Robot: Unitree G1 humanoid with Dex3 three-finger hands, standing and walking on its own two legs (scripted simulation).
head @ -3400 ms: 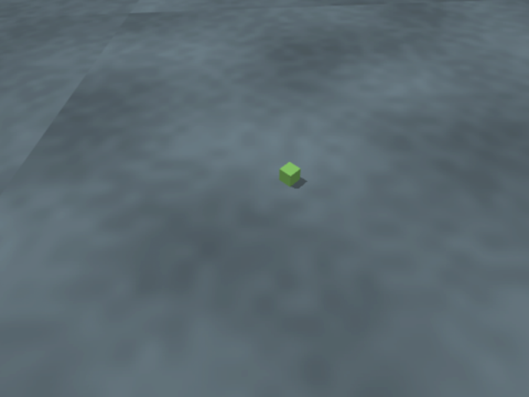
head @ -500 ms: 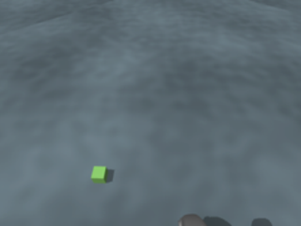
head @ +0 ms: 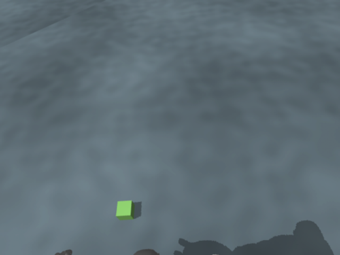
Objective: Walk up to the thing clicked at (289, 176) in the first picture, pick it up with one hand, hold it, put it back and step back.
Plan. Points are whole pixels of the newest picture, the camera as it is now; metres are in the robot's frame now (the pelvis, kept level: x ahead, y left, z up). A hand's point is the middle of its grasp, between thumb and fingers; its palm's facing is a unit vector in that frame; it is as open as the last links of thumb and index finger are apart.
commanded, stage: walk up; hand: left
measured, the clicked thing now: (125, 210) +0.46 +0.32 -0.72
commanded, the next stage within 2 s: none
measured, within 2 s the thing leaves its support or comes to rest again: neither
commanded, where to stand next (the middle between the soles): +0.10 +0.01 m, yaw +1 degrees
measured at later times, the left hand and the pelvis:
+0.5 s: hand out of the picture +0.05 +0.28 -0.16, palm faces -0.04 -0.92 -0.38, open 7.4 cm; pelvis +0.00 +0.01 -0.01, yaw -1 degrees
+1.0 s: hand out of the picture +0.10 +0.25 -0.14, palm faces +0.01 -0.92 -0.39, open 7.4 cm; pelvis +0.01 -0.02 +0.00, yaw +1 degrees
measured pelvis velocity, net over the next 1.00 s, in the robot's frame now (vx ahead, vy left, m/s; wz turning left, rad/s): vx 0.01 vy -0.02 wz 0.02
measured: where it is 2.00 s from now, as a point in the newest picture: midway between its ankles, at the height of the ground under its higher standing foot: outside the picture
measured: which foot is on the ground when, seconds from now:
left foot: up 0.00-0.12, down 0.14-1.00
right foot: down 0.00-0.18, up 0.20-0.40, down 0.42-1.00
